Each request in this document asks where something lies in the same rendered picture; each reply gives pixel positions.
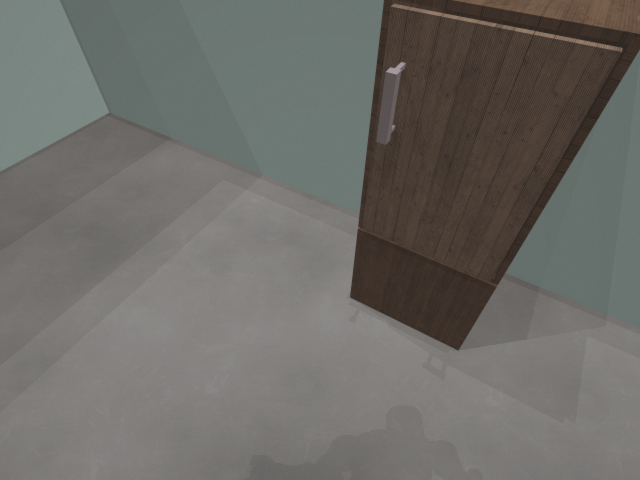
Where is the handle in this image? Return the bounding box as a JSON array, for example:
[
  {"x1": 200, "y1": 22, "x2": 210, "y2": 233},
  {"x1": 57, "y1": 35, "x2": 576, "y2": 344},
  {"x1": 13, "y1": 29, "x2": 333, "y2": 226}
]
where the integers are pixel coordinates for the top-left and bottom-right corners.
[{"x1": 376, "y1": 62, "x2": 406, "y2": 145}]

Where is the cupboard door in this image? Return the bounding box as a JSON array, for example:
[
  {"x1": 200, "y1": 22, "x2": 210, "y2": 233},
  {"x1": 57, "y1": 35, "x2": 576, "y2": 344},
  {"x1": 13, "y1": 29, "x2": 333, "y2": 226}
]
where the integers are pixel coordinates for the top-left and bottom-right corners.
[{"x1": 362, "y1": 4, "x2": 623, "y2": 282}]

